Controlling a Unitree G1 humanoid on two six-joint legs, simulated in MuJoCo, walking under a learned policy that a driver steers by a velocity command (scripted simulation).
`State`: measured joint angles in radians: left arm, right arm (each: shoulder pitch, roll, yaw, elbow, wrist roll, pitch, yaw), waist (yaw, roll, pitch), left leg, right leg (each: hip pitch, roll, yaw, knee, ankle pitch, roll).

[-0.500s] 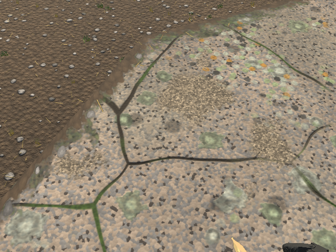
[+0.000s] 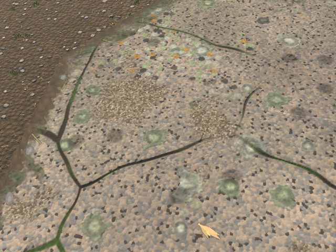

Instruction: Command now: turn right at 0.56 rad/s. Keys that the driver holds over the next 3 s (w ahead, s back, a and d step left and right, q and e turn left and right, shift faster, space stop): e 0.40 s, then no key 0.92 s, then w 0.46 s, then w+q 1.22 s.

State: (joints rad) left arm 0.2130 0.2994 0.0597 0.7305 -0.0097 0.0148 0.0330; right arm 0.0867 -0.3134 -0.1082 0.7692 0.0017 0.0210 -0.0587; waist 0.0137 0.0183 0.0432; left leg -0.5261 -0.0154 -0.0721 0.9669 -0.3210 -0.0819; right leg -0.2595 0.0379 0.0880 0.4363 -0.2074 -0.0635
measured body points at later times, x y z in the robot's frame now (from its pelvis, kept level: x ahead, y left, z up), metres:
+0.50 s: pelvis +0.01 +0.04 +0.00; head +0.06 +0.04 +0.44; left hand +0.23 +0.28 -0.11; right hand +0.06 -0.27 -0.11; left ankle +0.04 +0.16 -0.75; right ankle -0.04 -0.10 -0.69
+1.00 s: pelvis +0.01 +0.00 -0.01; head +0.02 +0.00 +0.44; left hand +0.24 +0.17 -0.12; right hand +0.00 -0.30 -0.13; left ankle +0.04 +0.14 -0.75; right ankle -0.03 -0.10 -0.75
